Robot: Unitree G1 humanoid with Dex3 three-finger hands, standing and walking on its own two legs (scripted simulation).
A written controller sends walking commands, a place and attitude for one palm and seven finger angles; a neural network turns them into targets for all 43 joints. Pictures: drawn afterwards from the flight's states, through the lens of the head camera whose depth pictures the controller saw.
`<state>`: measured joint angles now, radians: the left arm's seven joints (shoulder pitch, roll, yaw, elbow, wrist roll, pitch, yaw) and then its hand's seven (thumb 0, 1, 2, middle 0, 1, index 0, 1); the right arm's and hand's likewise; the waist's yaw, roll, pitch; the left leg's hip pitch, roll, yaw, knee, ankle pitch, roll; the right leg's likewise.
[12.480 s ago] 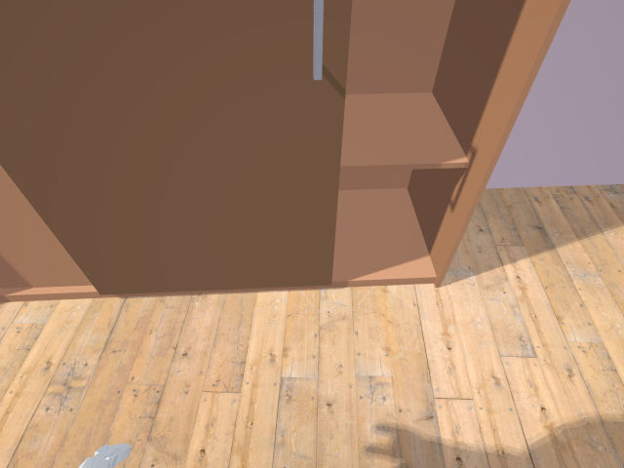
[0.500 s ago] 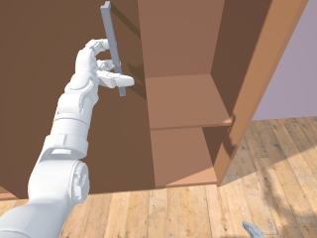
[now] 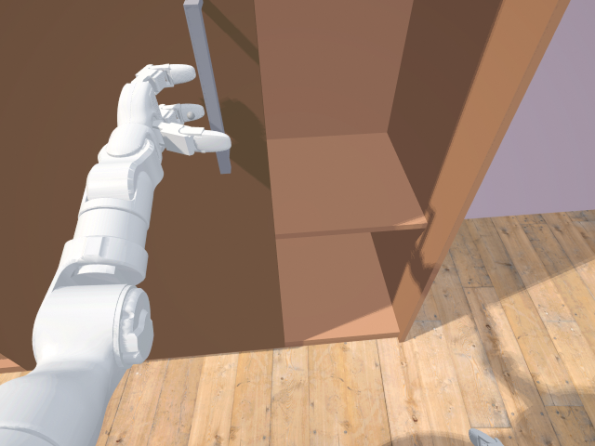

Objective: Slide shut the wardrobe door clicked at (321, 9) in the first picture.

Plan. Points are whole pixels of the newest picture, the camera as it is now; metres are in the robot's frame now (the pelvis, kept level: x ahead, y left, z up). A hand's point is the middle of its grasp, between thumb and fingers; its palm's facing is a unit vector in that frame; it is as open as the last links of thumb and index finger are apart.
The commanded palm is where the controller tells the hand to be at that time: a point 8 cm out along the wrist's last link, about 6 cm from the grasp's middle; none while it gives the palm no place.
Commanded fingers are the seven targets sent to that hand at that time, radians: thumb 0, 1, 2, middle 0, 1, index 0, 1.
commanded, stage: feel for the door with the fingertips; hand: left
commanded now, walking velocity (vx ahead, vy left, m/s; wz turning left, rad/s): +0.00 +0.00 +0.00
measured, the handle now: (212, 94) +0.53 +0.12 +0.23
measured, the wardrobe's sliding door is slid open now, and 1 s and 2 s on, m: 0.41 0.41 0.41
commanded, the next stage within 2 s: slide the fingers in behind the handle in 0.12 s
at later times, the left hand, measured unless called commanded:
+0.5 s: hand (205, 114) +0.48 +0.13 +0.22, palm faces +0.07 -1.00 +0.03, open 13.9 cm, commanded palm +0.45 +0.19 +0.23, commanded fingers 0.00 -0.50 0.30 -0.30 -1.20 -0.30 -1.20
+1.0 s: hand (210, 116) +0.46 +0.11 +0.23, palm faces +0.11 -0.99 -0.01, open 14.0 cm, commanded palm +0.44 +0.17 +0.23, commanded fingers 0.00 -0.50 0.30 -0.30 -1.20 -0.30 -1.20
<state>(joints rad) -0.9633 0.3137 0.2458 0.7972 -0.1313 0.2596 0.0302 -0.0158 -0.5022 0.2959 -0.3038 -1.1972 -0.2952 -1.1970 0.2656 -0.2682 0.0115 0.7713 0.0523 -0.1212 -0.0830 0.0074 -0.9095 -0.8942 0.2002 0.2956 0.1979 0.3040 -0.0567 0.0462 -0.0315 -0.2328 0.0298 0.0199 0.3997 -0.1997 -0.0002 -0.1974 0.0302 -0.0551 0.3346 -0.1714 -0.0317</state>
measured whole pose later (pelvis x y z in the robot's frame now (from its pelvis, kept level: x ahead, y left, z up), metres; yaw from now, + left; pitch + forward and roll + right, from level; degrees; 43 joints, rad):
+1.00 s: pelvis +0.00 +0.00 +0.00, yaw +1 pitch +1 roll -1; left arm -0.95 0.22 0.18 0.73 -0.13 0.27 0.09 -0.02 -0.50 0.30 -0.28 -1.19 -0.29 -1.20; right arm 0.21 -0.25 0.02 0.75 0.05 -0.12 -0.07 0.01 -0.91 -0.89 0.20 0.30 0.20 0.30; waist -0.02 0.05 -0.04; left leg -0.22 0.03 0.01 0.40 -0.20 0.00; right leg -0.19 0.03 -0.06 0.35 -0.19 -0.03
